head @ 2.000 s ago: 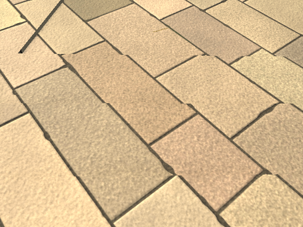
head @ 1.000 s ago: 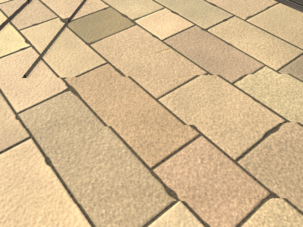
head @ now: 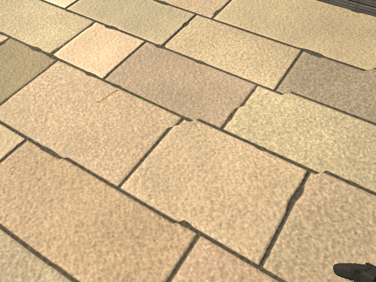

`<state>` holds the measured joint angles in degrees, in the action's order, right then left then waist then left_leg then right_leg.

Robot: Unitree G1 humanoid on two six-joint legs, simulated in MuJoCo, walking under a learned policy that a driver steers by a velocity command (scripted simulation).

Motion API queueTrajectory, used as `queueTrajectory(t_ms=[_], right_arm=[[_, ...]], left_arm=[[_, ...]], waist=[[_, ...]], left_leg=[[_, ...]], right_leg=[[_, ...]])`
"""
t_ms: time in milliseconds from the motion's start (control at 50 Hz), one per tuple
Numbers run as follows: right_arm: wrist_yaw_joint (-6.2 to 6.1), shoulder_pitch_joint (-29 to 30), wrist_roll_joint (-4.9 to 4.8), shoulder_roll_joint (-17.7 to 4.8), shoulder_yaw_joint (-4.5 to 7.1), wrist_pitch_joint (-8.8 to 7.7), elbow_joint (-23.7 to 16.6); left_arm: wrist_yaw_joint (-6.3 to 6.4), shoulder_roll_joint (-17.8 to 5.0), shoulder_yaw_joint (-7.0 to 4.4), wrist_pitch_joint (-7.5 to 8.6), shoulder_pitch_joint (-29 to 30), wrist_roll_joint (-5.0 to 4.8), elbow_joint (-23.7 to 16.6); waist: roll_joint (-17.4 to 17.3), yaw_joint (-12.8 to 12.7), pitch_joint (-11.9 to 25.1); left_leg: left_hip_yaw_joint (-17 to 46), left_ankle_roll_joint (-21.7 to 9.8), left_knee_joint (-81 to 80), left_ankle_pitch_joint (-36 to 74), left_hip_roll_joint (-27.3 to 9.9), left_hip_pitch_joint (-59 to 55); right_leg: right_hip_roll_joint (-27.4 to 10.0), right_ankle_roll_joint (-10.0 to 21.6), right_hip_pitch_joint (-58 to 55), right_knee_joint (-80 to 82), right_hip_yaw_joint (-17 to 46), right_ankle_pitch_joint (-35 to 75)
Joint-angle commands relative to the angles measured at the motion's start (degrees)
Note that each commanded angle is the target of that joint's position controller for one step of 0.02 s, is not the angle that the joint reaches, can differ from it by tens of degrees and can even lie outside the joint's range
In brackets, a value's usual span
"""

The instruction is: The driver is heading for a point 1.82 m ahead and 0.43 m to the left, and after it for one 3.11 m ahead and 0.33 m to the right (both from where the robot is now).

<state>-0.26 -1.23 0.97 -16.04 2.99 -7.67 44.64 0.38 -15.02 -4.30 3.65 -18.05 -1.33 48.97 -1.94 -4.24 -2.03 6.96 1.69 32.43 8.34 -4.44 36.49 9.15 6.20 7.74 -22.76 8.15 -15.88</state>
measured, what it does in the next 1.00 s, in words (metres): goes down: left foot 0.03 m lower, then right foot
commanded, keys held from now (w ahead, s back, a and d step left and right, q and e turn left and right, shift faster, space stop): w+e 0.26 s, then w+q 0.22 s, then q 0.52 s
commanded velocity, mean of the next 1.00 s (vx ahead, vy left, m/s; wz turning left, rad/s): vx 0.34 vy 0.00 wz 0.02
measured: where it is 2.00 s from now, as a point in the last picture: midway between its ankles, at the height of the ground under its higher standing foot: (192, 252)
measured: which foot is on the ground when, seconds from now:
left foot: up 0.00-0.12, down 0.14-0.64, up 0.66-1.00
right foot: down 0.00-0.16, up 0.18-0.60, down 0.62-1.00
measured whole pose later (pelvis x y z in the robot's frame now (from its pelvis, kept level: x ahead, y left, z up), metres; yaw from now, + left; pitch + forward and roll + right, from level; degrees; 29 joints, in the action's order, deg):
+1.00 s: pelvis +0.42 +0.00 -0.04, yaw +7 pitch +2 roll -2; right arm 0.2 -11.5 -0.4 -17.2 4.7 3.4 38.0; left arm 1.2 -16.9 -5.0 0.7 -8.1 -0.5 43.9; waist 0.2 -0.2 -1.3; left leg -1.3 0.4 42.5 -15.0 -3.5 26.8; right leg -5.1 -1.1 17.2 -27.8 -11.2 -11.2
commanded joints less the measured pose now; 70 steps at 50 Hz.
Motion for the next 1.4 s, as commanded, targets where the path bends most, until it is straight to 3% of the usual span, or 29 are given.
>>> queueTrajectory(t_ms=[20, 100, 140, 160, 180, 200, 220, 240, 300, 360, 460, 540, 600, 620, 640, 660, 680, 720, 760, 820, 1000, 1020, 1040, 1060, 1080, 1120, 1180, 1260, 1400], right_arm=[[0.88, 5.9, -0.61, -3.2, 0.4, -0.79, -6.3], [1.47, 2.7, -1.69, -6.4, 1.33, -1.37, -7.0], [1.24, -9.8, -0.27, -8.7, 2.54, -1.92, -4.6], [1.0, -18.0, -0.05, -11.1, 2.96, -1.54, -3.9], [1.36, -24.1, -1.39, -15.6, 4.19, -0.68, -1.5], [1.14, -22.5, -1.66, -10.0, 3.38, 0.27, -2.5], [0.73, -19.0, -1.24, -6.2, 2.2, 0.86, -3.3], [0.82, -14.8, -0.49, -5.3, 1.39, 1.19, -3.9], [1.53, -12.7, 0.16, -3.1, 0.65, 0.65, -1.6], [1.92, -15.0, -0.66, -5.3, 1.31, 0.21, 0.5], [0.22, -20.3, -2.24, -5.6, 1.23, 1.87, 2.5], [-0.13, -25.3, -2.34, -7.2, 1.49, 3.45, 4.1], [-0.79, -23.7, -2.46, -7.5, 1.68, 4.51, 3.1], [-0.83, -22.2, -1.87, -6.8, 1.49, 4.21, 1.3], [-0.65, -23.6, -0.55, -2.2, 0.2, 3.49, -1.2], [-0.42, -31.4, -1.61, -1.4, -0.67, 3.24, -0.9], [-0.45, -29.8, -2.67, -7.2, 1.18, 3.95, -0.4], [-1.37, -22.9, -2.46, -6.2, 1.76, 6.42, -2.0], [-2.26, -24.4, -1.91, -4.0, 1.95, 9.5, -2.0], [-2.25, -22.7, -1.5, -3.0, 2.24, 10.57, -4.0], [1.07, -15.2, -1.14, -5.2, 3.23, 10.88, -9.4], [0.75, -16.6, -0.82, -6.6, 3.92, 10.77, -9.1], [-0.09, -17.5, -0.64, -11.9, 5.32, 10.44, -9.8], [-0.52, -16.4, -0.05, -17.6, 5.96, 10.03, -12.5], [0.19, -19.0, 1.38, -15.9, 5.52, 8.68, -12.3], [0.12, -13.1, 0.04, -12.9, 4.51, 7.22, -12.8], [-1.0, -8.7, -0.87, -9.7, 3.11, 7.92, -14.3], [-1.8, -10.6, -1.17, -10.5, 3.53, 8.26, -14.4], [-1.41, -11.0, -1.54, -11.6, 4.05, 9.28, -15.2]], left_arm=[[0.89, -7.1, -1.66, 0.13, -2.3, -0.42, -2.4], [1.77, -8.0, -2.09, -0.78, -3.3, 0.43, -3.0], [0.86, -4.3, -0.62, -0.85, -3.3, 0.62, -3.9], [0.4, -0.1, 0.77, -0.6, -8.7, 1.48, -4.1], [-0.06, -1.4, 1.43, 0.34, -16.6, -1.15, -5.8], [0.59, -6.8, 0.52, 0.02, -11.4, -2.22, -5.7], [0.91, -9.8, -0.34, -0.46, -1.9, -1.5, -7.6], [1.16, -9.2, -0.7, -0.91, 2.5, -0.53, -8.8], [0.85, -4.1, -0.15, -1.37, -0.1, 0.18, -9.7], [0.66, -1.9, 0.79, -0.66, 1.1, 1.41, -11.2], [-0.5, 0.2, 1.99, 1.53, 15.2, 1.53, -15.1], [-1.56, -1.6, 1.34, 2.29, 20.0, 0.45, -16.3], [-1.43, -5.4, -0.41, 3.14, 13.8, 1.65, -14.9], [-0.82, -8.5, -1.31, 3.29, 7.2, 2.66, -13.8], [0.11, -12.9, -2.31, 2.52, -1.8, 4.31, -13.1], [-0.28, -11.8, -2.02, 1.17, -2.9, 3.11, -13.1], [-0.34, -9.0, -1.54, -0.02, -1.2, 2.19, -13.6], [0.16, -4.9, -0.19, -1.02, 6.0, 1.2, -13.0], [-0.1, -5.0, -0.41, -1.27, 12.7, 2.53, -12.7], [-0.03, -6.5, -1.19, -0.5, 16.1, 2.99, -12.1], [1.11, -10.2, -2.7, -2.81, 14.0, -0.13, -8.8], [1.05, -8.6, -2.35, -3.24, 11.8, 0.07, -7.7], [0.81, -5.7, -1.65, -3.75, 9.0, 1.37, -7.3], [0.93, -4.7, -0.99, -3.79, 11.1, 2.97, -10.7], [1.36, -7.2, -1.71, -3.5, 16.5, 2.33, -11.6], [2.29, -8.5, -2.53, -4.02, 14.6, 1.25, -10.2], [2.53, -8.6, -2.85, -4.27, 12.0, 2.08, -8.6], [1.92, -6.3, -1.86, -3.73, 13.7, 1.55, -8.9], [-0.33, -7.4, -1.86, -1.97, 15.1, 0.55, -9.6]], waist=[[5.0, -0.6, 1.2], [7.6, 1.7, 1.6], [4.4, 7.4, 10.6], [-6.4, 7.5, 19.0], [-20.8, 6.3, 25.9], [-10.0, 8.8, 20.5], [-2.3, 10.6, 10.9], [2.7, 9.2, 4.2], [-3.7, 4.0, 1.0], [-1.7, 2.5, 2.8], [-1.3, 6.8, 1.2], [-4.1, 8.4, 0.5], [-6.0, 4.0, 5.0], [-4.5, 1.0, 10.5], [6.4, -1.1, 20.4], [18.6, 0.4, 32.6], [12.4, -0.2, 29.3], [8.9, 2.6, 14.2], [10.5, 6.7, 7.6], [10.0, 8.2, 5.9], [8.1, 6.8, 7.5], [5.5, 6.8, 6.9], [-8.0, 5.5, 5.1], [-20.5, 4.8, 3.9], [-13.3, 9.3, 7.8], [-5.6, 5.4, 6.9], [-5.4, 3.1, 8.6], [-4.6, 4.4, 9.0], [-8.2, 6.0, 7.3]], left_leg=[[-1.9, -0.6, -6.8, 4.9, 4.0, -10.1], [0.4, -2.5, -8.7, -7.4, 3.4, -11.0], [1.4, -6.5, -6.1, -4.7, -0.8, -32.1], [12.6, -10.3, -0.4, 2.7, -11.8, -50.8], [40.1, -21.9, -6.1, -12.9, -25.2, -64.3], [41.1, -19.8, -11.2, -32.1, -23.2, -61.2], [31.2, -15.9, -13.6, -34.5, -19.3, -51.7], [22.6, -13.6, -15.7, -27.3, -15.6, -40.6], [11.1, -13.0, -18.8, -13.7, -8.7, -26.0], [8.2, -16.0, -19.7, 0.3, -8.8, -26.6], [0.3, -12.4, -20.5, 2.1, -2.9, -25.2], [3.7, -11.4, -16.4, 4.3, -5.4, -29.7], [5.0, -7.2, -5.9, 9.9, -3.5, -31.9], [3.3, -4.9, 3.2, 4.1, -0.1, -25.4], [-0.1, -1.4, 22.6, -22.1, 5.1, -7.5], [0.8, 0.2, 36.8, -52.5, 7.4, -0.3], [2.1, 1.1, 41.9, -49.3, 4.4, 2.5], [-2.9, 2.6, 41.3, -41.7, 1.4, 6.1], [-4.4, 3.5, 38.2, -37.0, 0.2, -3.2], [-5.7, 2.7, 31.0, -30.1, -0.2, -7.9], [-10.3, -3.6, 3.6, -21.0, 2.6, -19.7], [-9.4, -5.2, -0.2, -18.7, 3.6, -23.7], [4.1, -8.8, -9.0, -5.0, -4.9, -27.6], [23.2, -19.3, -12.2, 3.6, -16.7, -32.1], [25.4, -22.7, -14.7, -1.1, -17.0, -29.9], [17.0, -16.5, -13.6, -7.0, -11.8, -28.6], [11.7, -13.5, -12.6, -3.6, -7.6, -25.0], [12.7, -13.8, -11.9, -5.6, -6.4, -28.1], [21.3, -15.0, -15.5, -35.6, -4.3, -22.8]], right_leg=[[-11.6, 5.2, 7.2, 0.7, 11.8, 7.9], [-14.3, 5.0, -0.6, -9.4, 18.3, 11.2], [-9.3, 2.2, 5.4, -27.9, 13.8, 10.8], [-3.5, -0.7, 19.1, -46.7, 6.4, -16.5], [-1.0, -3.6, 36.9, -61.9, 2.9, -24.4], [-6.6, -4.8, 44.7, -66.2, 3.2, -17.7], [-8.3, -5.0, 46.2, -66.6, 1.0, -11.9], [-10.2, -5.2, 43.7, -64.4, -0.3, -7.3], [-13.2, -4.8, 35.4, -55.9, 0.0, -3.7], [-14.9, -5.1, 37.9, -50.0, -3.1, -0.5], [-12.8, -7.3, 30.1, -18.9, -7.0, 19.0], [-8.4, -7.6, 23.0, -7.9, -7.4, 19.4], [-7.5, -3.8, 10.5, 0.1, -7.0, 22.8], [-12.7, -1.3, -2.8, -2.5, -3.9, 35.8], [-28.6, 5.1, -25.0, -10.6, 7.6, 60.6], [-39.7, 12.9, -32.5, -9.8, 20.8, 60.6], [-35.9, 12.0, -26.1, -6.5, 18.2, 47.5], [-29.7, 8.8, -9.9, -0.6, 8.0, 32.9], [-26.3, 7.3, 7.8, 5.8, 1.0, 22.3], [-26.1, 7.5, 13.9, 8.7, -5.0, 20.0], [-27.6, 1.4, 8.2, 0.6, -10.9, 7.5], [-25.4, -1.6, 10.5, -4.1, -12.7, 2.3], [-19.1, -6.9, 17.5, -18.9, -19.0, -6.6], [-10.3, -10.9, 33.9, -35.6, -17.3, -23.1], [-9.3, -9.4, 35.5, -44.2, -7.3, -22.9], [-11.3, -7.3, 35.6, -45.2, -4.0, -12.3], [-10.5, -8.3, 29.7, -44.3, -4.2, -4.6], [-9.3, -9.7, 28.9, -33.4, -3.1, -1.7], [-6.9, -8.7, 19.2, -16.8, -3.8, -5.0]])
